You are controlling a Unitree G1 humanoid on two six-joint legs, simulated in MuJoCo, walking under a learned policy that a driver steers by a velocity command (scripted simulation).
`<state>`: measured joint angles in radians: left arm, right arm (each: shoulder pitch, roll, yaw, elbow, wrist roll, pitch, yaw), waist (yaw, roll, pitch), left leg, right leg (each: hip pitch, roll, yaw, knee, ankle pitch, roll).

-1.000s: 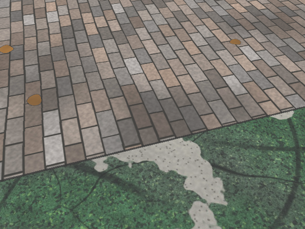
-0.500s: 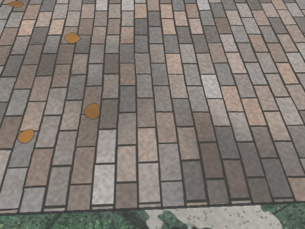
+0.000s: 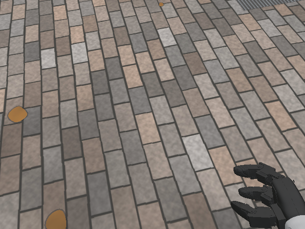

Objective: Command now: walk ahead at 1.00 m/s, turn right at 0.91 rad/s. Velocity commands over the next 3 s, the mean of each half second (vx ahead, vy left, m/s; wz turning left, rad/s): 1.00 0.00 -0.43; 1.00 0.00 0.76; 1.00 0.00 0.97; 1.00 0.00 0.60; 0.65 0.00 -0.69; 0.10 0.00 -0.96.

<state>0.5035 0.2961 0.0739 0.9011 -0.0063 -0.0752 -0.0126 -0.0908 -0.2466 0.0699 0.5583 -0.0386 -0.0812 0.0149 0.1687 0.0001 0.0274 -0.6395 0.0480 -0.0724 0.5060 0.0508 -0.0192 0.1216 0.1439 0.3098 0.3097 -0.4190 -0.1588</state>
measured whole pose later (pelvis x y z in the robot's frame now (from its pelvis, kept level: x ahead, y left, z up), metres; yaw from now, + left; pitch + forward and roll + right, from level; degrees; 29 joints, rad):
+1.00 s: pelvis +0.94 -0.04 -0.02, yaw +12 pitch -1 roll +1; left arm 0.20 0.23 0.00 0.77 0.04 -0.10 0.00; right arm 0.28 -0.33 -0.07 0.82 -0.02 0.00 0.02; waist -0.03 0.00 0.06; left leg -0.41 -0.19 0.09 0.69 -0.26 0.21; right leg -0.30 -0.04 0.05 1.46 -0.35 0.02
